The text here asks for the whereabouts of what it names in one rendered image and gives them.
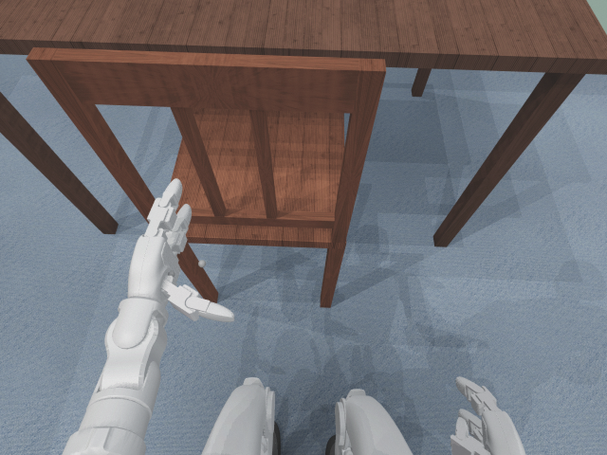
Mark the right robot shin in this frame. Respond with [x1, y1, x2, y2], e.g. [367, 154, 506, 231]
[335, 389, 366, 455]

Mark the chair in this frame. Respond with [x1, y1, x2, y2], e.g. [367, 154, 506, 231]
[26, 47, 386, 308]

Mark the table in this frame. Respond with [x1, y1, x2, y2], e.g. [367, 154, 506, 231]
[0, 0, 607, 247]

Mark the left robot thigh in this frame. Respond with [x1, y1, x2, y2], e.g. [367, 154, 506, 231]
[201, 385, 275, 455]

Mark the left robot forearm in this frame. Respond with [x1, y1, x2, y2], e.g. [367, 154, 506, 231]
[62, 297, 169, 455]

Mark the left robot hand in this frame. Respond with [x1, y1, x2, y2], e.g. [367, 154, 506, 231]
[127, 178, 234, 322]

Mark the right robot hand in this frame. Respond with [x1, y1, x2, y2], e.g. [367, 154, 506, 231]
[451, 376, 526, 455]

